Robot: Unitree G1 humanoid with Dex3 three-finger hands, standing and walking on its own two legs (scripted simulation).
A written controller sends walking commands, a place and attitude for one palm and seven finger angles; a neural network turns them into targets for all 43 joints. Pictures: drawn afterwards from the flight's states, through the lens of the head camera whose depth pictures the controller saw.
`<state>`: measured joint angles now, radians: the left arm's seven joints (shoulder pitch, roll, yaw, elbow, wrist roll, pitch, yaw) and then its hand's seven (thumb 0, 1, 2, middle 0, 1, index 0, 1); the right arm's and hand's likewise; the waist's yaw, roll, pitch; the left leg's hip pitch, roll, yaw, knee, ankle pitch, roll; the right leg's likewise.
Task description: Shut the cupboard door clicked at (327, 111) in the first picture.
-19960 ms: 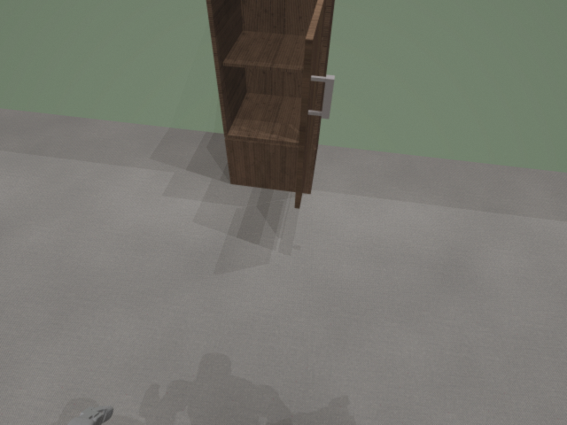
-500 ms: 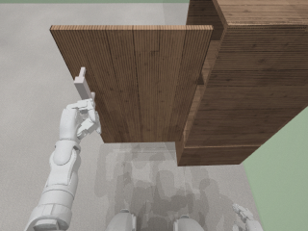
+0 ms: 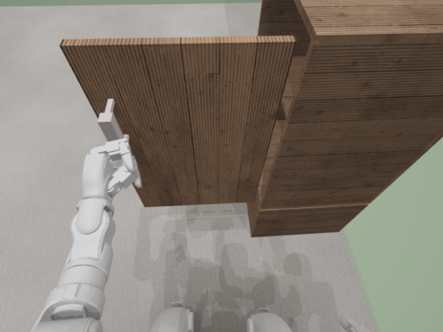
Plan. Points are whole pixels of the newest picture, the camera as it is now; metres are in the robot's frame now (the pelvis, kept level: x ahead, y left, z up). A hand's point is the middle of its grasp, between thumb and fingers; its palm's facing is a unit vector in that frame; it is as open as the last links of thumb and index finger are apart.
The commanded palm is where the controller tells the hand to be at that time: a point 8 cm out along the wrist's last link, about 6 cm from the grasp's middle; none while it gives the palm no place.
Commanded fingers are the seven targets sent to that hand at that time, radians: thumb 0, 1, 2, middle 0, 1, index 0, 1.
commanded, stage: push the door shut along its arc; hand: left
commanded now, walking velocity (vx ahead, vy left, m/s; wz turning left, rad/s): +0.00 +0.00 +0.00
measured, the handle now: (117, 130) +0.49 +0.22 +0.05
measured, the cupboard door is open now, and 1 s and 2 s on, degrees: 89 78 61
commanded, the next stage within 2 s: pull the fist back off the door in 1.80 s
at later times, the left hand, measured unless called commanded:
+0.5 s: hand (138, 149) +0.44 +0.16 +0.06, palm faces -0.03 -1.00 -0.04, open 3.1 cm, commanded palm +0.43 +0.20 +0.05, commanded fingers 0.00 0.90 0.90 -1.30 -1.50 -1.30 -1.50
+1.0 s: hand (158, 123) +0.51 +0.13 +0.05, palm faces -0.19 -0.98 -0.03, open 3.1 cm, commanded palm +0.50 +0.18 +0.05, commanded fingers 0.00 0.90 0.90 -1.30 -1.50 -1.30 -1.50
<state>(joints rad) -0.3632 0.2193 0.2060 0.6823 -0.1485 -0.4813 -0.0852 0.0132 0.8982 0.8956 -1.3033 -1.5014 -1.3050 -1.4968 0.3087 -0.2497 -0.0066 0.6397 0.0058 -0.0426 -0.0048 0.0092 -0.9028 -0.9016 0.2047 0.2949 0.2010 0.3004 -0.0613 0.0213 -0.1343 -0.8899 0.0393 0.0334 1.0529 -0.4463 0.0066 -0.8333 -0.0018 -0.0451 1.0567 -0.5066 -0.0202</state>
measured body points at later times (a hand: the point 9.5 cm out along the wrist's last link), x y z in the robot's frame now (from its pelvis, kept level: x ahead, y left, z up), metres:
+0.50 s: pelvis -0.01 +0.00 -0.01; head +0.09 +0.00 +0.43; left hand +0.43 +0.22 +0.06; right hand +0.08 -0.26 -0.13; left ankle +0.03 +0.12 -0.66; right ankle +0.00 -0.11 -0.66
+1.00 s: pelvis -0.01 +0.00 -0.03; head +0.12 +0.01 +0.40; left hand +0.51 +0.19 +0.06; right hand -0.01 -0.27 -0.14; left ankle +0.03 +0.12 -0.66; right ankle +0.00 -0.11 -0.66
